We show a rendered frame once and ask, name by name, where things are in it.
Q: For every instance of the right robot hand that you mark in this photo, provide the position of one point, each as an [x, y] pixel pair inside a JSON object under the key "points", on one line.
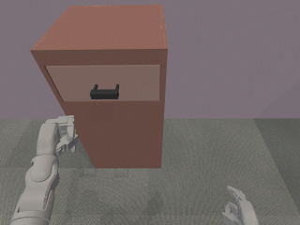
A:
{"points": [[243, 213]]}

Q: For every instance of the left robot hand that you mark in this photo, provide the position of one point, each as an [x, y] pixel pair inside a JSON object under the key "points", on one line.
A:
{"points": [[52, 142]]}

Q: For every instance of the left robot forearm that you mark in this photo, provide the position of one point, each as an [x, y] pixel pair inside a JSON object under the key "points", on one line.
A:
{"points": [[35, 205]]}

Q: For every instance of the cabinet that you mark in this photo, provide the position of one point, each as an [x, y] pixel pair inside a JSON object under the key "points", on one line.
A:
{"points": [[117, 134]]}

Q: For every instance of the drawer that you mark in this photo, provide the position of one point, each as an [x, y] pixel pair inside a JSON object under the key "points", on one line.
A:
{"points": [[136, 82]]}

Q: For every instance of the handle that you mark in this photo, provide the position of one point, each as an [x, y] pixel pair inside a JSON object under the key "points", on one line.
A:
{"points": [[104, 93]]}

